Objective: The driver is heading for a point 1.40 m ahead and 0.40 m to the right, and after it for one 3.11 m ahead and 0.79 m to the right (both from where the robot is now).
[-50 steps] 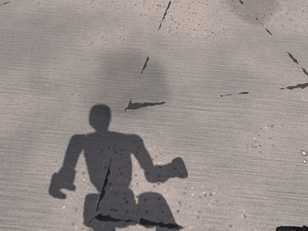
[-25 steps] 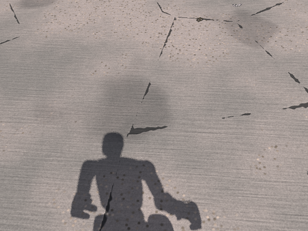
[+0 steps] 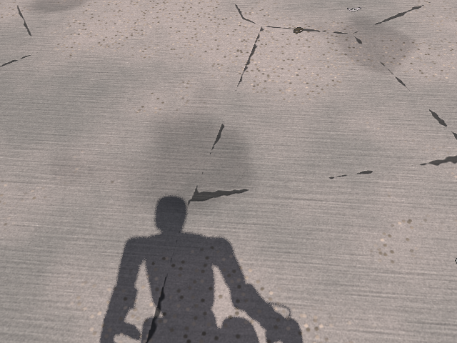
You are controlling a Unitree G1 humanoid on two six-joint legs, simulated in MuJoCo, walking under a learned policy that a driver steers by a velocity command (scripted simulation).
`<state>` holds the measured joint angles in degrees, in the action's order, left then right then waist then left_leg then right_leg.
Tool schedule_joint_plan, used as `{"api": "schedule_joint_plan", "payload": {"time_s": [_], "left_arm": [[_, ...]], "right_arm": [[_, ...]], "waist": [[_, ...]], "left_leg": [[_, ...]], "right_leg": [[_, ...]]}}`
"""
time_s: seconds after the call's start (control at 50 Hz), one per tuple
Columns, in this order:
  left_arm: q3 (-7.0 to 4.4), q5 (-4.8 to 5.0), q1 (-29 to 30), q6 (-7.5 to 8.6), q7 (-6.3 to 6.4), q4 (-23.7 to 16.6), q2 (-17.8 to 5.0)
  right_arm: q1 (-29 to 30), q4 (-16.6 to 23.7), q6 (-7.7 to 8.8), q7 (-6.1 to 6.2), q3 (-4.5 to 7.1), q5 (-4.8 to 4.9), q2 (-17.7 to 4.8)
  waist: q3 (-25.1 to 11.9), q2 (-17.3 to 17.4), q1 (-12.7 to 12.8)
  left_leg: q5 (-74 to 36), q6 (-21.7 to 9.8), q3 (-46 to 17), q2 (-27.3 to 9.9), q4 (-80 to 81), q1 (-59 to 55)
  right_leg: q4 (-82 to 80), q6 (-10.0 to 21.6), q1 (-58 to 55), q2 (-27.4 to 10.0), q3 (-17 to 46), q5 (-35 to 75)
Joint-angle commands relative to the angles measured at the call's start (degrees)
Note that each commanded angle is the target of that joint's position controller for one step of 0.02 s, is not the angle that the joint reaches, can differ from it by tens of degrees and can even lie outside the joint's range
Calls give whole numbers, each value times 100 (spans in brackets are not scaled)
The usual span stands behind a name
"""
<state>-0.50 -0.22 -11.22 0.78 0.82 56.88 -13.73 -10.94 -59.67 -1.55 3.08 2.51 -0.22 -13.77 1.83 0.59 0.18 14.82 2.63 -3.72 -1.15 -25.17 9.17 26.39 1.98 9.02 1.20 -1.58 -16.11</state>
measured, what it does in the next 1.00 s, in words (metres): walks ahead: left foot, then right foot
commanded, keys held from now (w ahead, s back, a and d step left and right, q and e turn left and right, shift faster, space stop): shift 0.08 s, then w+shift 0.58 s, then w+e+shift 0.34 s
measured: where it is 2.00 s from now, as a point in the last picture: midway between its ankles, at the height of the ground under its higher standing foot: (311, 170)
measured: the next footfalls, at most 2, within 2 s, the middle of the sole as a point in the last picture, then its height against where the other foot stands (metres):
left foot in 0.42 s outside the picture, level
right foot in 0.92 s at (250, 312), level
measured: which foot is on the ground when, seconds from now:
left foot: down 0.00-0.10, up 0.12-0.40, down 0.42-0.94, up 0.96-1.00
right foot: down 0.00-0.42, up 0.44-0.90, down 0.92-1.00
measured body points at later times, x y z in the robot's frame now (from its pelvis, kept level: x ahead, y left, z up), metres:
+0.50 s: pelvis +0.10 +0.08 -0.01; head +0.11 +0.10 +0.44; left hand +0.16 +0.34 -0.16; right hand +0.16 -0.19 -0.14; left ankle +0.09 +0.18 -0.74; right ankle +0.00 -0.08 -0.67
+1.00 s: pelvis +0.47 +0.05 -0.04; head +0.50 +0.06 +0.41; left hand +0.68 +0.28 -0.14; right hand +0.43 -0.21 -0.17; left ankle +0.23 +0.22 -0.60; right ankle +0.57 -0.01 -0.74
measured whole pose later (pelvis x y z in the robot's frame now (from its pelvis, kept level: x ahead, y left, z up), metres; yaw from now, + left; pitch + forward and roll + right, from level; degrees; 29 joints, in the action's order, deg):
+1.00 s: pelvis +0.47 +0.05 -0.04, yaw -12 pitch +1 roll -2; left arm -4.4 1.2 -6.9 4.5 -3.5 42.6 -16.5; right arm -22.0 -52.6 7.6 0.6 0.4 0.3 -13.8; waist 3.4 -0.1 0.2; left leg 20.0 -1.6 -1.9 -1.6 -73.8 5.7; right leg 38.1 8.9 30.0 8.8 -5.0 -9.5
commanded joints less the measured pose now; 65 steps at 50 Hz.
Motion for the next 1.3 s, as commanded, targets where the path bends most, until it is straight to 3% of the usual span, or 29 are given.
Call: {"api": "schedule_joint_plan", "payload": {"time_s": [0.02, 0.08, 0.12, 0.16, 0.18, 0.22, 0.28, 0.34, 0.4, 0.42, 0.44, 0.46, 0.48, 0.52, 0.56, 0.64, 0.78, 0.84, 0.88, 0.92, 0.94, 0.96, 0.98, 1.0, 1.02, 1.08, 1.16, 1.2, 1.3], "left_arm": [[-117, 3, -60, 44, 29, -127, -663], [-110, 5, -107, 35, 38, -51, -651], [-248, 121, -492, -15, 81, 76, -997], [-426, 181, -900, 73, 117, 113, -1488], [-391, 90, -759, 205, 122, 16, -1321], [-311, 105, -450, 398, 82, -167, -919], [-352, 202, -475, 417, 60, -275, -1011], [-435, 268, -430, 383, 25, -364, -1264], [-360, 266, -264, 377, -25, -505, -995], [-238, 140, -38, 409, -67, -631, -625], [-47, -61, 263, 469, -111, -932, 28], [-42, 300, 35, 616, -112, -1220, 94], [-92, 464, 284, 715, -139, -1308, -356], [-96, 252, 289, 729, -159, -1337, -468], [-135, 148, 198, 589, -206, -1340, -474], [-156, 134, 758, 442, -174, -1532, -434], [-123, 328, 1982, 546, -493, -1987, -120], [-208, 329, 2158, 573, -655, -2219, -272], [-368, 344, 1443, 509, -672, -2140, -635], [-708, 333, -1221, 341, -546, -1416, -1314], [-821, 232, -1745, 210, -421, -1342, -1772], [-725, 115, -1363, 297, -397, -1414, -1570], [-663, 42, -1603, 359, -309, -1324, -1046], [-601, -5, -1382, 462, -329, -1294, -979], [-514, 29, -999, 537, -375, -1353, -768], [-429, 96, -281, 484, -285, -1539, -639], [-449, 180, -494, 516, -48, -1612, -808], [-508, 223, -826, 489, -28, -1568, -920], [-566, 356, -1178, 388, 39, -1479, -830]], "right_arm": [[-102, 58, 50, 21, 91, 1, -597], [-124, -39, 58, 23, 75, 3, -577], [-202, -91, 67, 12, 81, 90, -523], [665, 420, 261, -86, 58, 168, -513], [930, 579, 386, -144, 77, 218, -548], [538, 476, 611, -258, 103, 199, -485], [559, 471, 783, -318, 104, 181, -365], [359, 416, 777, -356, 69, 199, -277], [-724, 91, 744, -323, 161, 244, -451], [-1676, -164, 773, -297, 300, 265, -752], [-2500, -263, 795, -302, 356, 143, -1240], [-2254, -89, 942, -430, 272, -10, -1185], [-1636, 35, 1015, -487, 169, 35, -929], [-1092, 205, 1022, -563, 6, 26, -592], [-838, 263, 956, -549, -93, -31, -388], [-1380, 128, 950, -369, -108, 23, -447], [-2053, 135, 883, -193, -141, -24, -488], [-2060, 295, 798, -116, -62, -147, -849], [-2027, 426, 651, 7, 46, -257, -1123], [-1354, 747, 555, 16, 134, -277, -1384], [-1489, 1061, 797, -93, -60, -328, -579], [-1919, 1339, 1160, -313, -248, 66, -113], [-837, 1621, 1369, -345, -74, 267, -859], [-331, 1914, 1405, -316, -80, 331, -815], [-210, 1897, 1388, -267, -86, 177, -717], [-650, 1934, 1128, -287, -38, -10, -603], [746, 2578, 1095, -228, -91, -216, -529], [1231, 2818, 1100, -240, -115, -125, -366], [1454, 3116, 1099, -226, 170, 263, -936]], "waist": [[-101, -94, -5], [-77, -86, -1], [-158, -519, 153], [663, -1325, 451], [965, -1082, 401], [620, -577, 97], [163, -631, 101], [202, -786, -64], [106, -473, -627], [-178, 101, -1086], [-512, 1617, -1259], [-678, 1944, -873], [-118, 1022, -664], [-58, 317, -328], [206, 463, -50], [623, 193, -202], [883, 290, -504], [527, 676, -293], [-94, 1167, 271], [-1204, 1075, 1583], [-1698, -1105, 1160], [-2690, -1457, 538], [-2061, -745, 947], [-1052, -115, 623], [-672, 661, 259], [69, 213, -485], [650, -33, -122], [442, -196, 211], [105, -651, 257]], "left_leg": [[-1122, -127, -11, -60, 240, -18], [-1079, -119, 8, -58, 258, 12], [1156, -192, 592, 399, -601, 590], [1417, -325, 471, 5, -2361, 2134], [1398, -397, 133, -306, -3113, 2822], [838, -544, -19, -631, -3330, 3294], [352, -415, 417, -492, -1904, 2244], [37, -258, 896, -164, -951, 959], [-141, -372, 1171, 96, -581, -623], [162, -576, 595, -191, -328, -1677], [1497, -921, -1373, -1403, 138, -2136], [3467, -1715, -4310, -2199, 1404, -2281], [3828, -1699, -4027, -2355, 1489, -2074], [2363, -1391, -2580, -1870, 1324, -1450], [1690, -1211, -1669, -1418, 1568, -518], [285, -1298, -701, -1127, 2136, -270], [-1644, -778, 1117, -1034, 2502, -1157], [-5446, -553, 1462, -1231, 1665, -1926], [-8229, -486, 1564, -1367, 141, -2377], [-8090, -451, 1515, -1247, -3002, -980], [-2096, -212, 1193, -161, -5640, 1638], [1220, -268, -407, 481, -7010, 3591], [731, -685, -774, 147, -6758, 3869], [530, -729, -635, 6, -6324, 3953], [390, -745, -637, -253, -5779, 3590], [414, -394, -468, -536, -4891, 2813], [-1276, 33, 102, -360, -2449, 1878], [-2343, 103, 248, -14, -1305, 1003], [-1754, 107, -334, 104, -122, 973]], "right_leg": [[-531, 76, 89, -393, 409, 1287], [-553, 82, 92, -382, 413, 1233], [-994, 439, -59, -594, 926, -2189], [-2251, 1287, 203, -2176, 3189, -4136], [-2435, 1452, 119, -2488, 3588, -3541], [-2147, 1146, -449, -2218, 2908, -2359], [-2070, 787, -234, -1568, 1647, -1386], [-1909, 878, 628, -1368, 1142, -1389], [-962, 761, 1632, -1230, 854, -1324], [668, 552, 2257, -853, 427, -479], [3508, 242, 3302, -366, -5, -1035], [4811, 362, 4605, 238, 781, -1119], [5388, 540, 5485, -293, 1064, -592], [5146, 556, 5214, -774, 890, 405], [4521, 331, 4573, -1036, 746, 917], [3436, -42, 4623, -952, 383, 1693], [1077, 269, 3745, -386, -155, 2815], [851, 552, 2987, 148, -722, 2341], [1096, 751, 2095, 594, -1035, 1614], [768, 1138, -1069, 478, -350, 1348], [1019, 1747, -3255, -600, 1856, 410], [-528, 2805, -4369, -1786, 5431, -2795], [-1207, 2175, -3839, -1497, 5309, -2828], [-1352, 1949, -2747, -1347, 4659, -1827], [-1399, 1821, -1683, -1131, 4040, -1018], [-1626, 1797, 529, -452, 3006, -379], [-1762, 1566, 2322, 116, 2125, 437], [-1556, 1260, 2519, 242, 1999, 467], [-484, 921, 484, -201, 2922, 504]]}}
